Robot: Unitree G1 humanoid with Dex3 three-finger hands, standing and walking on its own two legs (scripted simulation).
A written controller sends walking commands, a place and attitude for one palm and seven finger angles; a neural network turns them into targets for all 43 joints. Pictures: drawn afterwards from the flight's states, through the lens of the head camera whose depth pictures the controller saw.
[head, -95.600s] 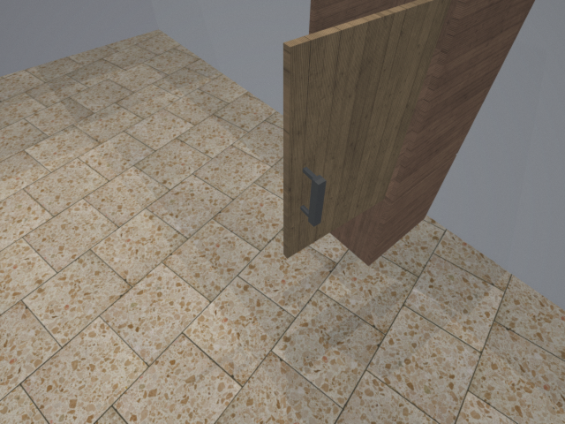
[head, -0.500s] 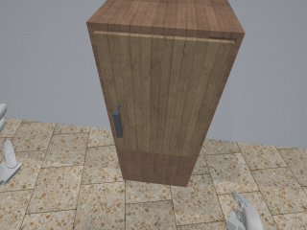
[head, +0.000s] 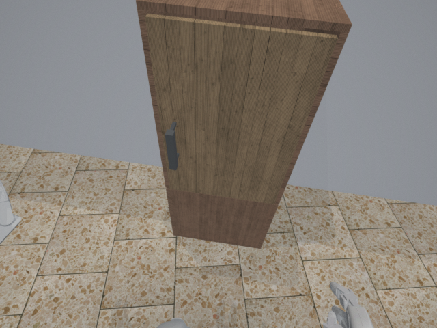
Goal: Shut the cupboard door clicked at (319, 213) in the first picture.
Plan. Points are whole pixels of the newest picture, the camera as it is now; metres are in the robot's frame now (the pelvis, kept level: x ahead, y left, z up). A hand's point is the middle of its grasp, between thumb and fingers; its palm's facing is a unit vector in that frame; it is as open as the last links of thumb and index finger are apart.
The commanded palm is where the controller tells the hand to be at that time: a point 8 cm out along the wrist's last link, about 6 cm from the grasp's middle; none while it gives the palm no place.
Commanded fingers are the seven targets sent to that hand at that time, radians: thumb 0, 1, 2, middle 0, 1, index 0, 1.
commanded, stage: step back with the hand held close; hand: left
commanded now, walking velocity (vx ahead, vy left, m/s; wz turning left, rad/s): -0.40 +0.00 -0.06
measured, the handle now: (173, 146) +0.60 +0.14 -0.07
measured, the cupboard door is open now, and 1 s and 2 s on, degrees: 0 0 0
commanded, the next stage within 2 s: stop stepping back and stand still in 0.28 s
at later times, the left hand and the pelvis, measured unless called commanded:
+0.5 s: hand out of the picture +0.10 +0.29 +0.20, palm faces +0.54 -0.76 -0.37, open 7.4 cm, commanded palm +0.04 +0.31 +0.20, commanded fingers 0.00 0.90 0.90 -0.20 -0.30 -0.20 -0.30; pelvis -0.09 +0.01 +0.01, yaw +1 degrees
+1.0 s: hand out of the picture +0.10 +0.26 +0.18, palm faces +0.41 -0.79 -0.45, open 7.4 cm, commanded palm +0.05 +0.29 +0.20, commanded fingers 0.00 0.90 0.90 -0.20 -0.30 -0.20 -0.30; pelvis -0.11 -0.01 +0.02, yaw -2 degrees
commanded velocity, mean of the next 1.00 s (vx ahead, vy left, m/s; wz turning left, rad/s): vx -0.08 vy -0.01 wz -0.07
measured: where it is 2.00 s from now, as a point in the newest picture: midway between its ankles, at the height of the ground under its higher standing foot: outside the picture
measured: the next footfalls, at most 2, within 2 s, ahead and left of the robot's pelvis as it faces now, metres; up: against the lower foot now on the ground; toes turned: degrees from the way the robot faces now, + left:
left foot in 0.32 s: +0.01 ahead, +0.12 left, +0.00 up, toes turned +1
right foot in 0.58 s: -0.11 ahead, -0.12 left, +0.00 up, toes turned -1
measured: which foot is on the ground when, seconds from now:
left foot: down 0.00-0.16, up 0.18-0.30, down 0.32-1.00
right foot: down 0.00-0.32, up 0.34-0.56, down 0.58-1.00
